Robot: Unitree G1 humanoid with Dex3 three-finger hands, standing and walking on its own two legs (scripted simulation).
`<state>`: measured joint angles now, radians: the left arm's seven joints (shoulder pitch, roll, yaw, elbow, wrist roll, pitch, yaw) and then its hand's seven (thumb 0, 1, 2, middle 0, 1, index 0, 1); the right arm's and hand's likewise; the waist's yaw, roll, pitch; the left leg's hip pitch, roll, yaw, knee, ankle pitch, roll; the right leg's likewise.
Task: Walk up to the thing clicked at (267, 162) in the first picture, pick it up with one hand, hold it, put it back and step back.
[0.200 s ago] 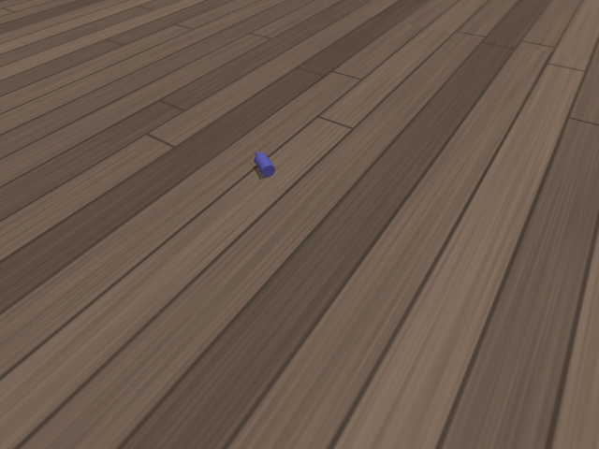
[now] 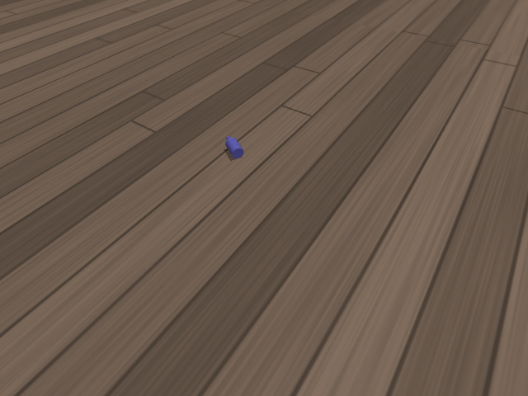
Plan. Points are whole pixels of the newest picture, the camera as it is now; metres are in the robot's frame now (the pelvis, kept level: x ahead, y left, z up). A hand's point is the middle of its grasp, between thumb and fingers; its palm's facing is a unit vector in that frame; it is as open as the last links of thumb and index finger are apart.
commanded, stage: stand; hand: left
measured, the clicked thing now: (233, 145) +1.63 +0.25 -0.75
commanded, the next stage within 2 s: walk up in 0.92 s
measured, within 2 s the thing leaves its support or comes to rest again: neither
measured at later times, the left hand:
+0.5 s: hand out of the picture +0.07 +0.25 -0.16, palm faces -0.03 -0.94 -0.34, open 7.3 cm
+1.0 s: hand out of the picture +0.08 +0.26 -0.15, palm faces -0.08 -0.93 -0.36, open 7.3 cm
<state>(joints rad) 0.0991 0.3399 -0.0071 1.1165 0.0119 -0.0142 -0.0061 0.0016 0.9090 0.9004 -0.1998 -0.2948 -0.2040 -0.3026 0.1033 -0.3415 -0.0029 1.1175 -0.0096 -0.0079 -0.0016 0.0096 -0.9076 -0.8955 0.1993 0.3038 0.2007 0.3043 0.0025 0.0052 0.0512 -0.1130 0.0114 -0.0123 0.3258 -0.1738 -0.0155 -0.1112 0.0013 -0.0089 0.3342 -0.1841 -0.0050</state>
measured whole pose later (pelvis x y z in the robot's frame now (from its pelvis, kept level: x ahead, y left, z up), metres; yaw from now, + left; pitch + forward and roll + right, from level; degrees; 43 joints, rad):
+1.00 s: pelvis +0.01 +0.00 -0.01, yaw -4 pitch -1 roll +0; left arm 0.20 0.35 0.02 1.05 0.02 -0.03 -0.02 0.00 0.91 0.90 -0.20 -0.30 -0.21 -0.30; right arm 0.11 -0.38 -0.06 1.01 -0.05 0.00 0.07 0.01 -0.91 -0.90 0.20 0.30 0.20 0.30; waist 0.01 0.03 0.03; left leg -0.20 0.00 -0.01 0.53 -0.43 0.04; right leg -0.18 0.02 0.06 0.43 -0.24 -0.02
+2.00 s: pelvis +0.41 +0.18 -0.03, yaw -34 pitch -1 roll -3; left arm 0.32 0.41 0.04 0.86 0.02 -0.09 0.04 0.00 0.90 0.90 -0.21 -0.30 -0.21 -0.30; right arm 0.21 -0.47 -0.12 0.72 -0.06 0.06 0.14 0.01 -0.91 -0.90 0.20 0.30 0.20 0.30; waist -0.03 0.11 0.07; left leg -0.58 0.19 -0.11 0.85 -0.22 -0.02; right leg -0.24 -0.06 0.04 0.64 -0.39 0.04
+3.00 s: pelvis +0.86 +0.33 -0.04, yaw -54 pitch -1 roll +0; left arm 0.29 0.43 0.04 0.87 -0.01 -0.08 0.10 0.00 0.91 0.90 -0.20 -0.30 -0.21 -0.30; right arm 0.31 -0.43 -0.09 0.71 -0.08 0.08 0.06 0.01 -0.90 -0.90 0.20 0.30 0.20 0.30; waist -0.10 0.06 0.14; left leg -0.32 0.01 0.17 0.76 -0.43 0.08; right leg -0.52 0.01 -0.12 0.85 -0.33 -0.04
